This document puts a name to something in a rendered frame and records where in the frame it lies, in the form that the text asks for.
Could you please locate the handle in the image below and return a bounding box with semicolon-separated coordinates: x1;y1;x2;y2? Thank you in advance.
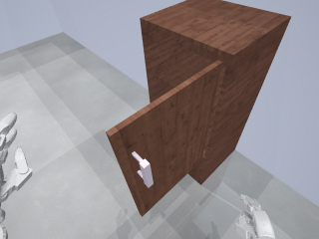
132;151;154;188

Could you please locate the cupboard door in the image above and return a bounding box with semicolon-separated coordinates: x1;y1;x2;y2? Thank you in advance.
106;60;223;217

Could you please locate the robot left hand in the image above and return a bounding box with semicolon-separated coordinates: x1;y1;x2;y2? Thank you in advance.
0;113;33;208

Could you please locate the robot right hand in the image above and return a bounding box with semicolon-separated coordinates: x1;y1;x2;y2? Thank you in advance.
235;194;276;239

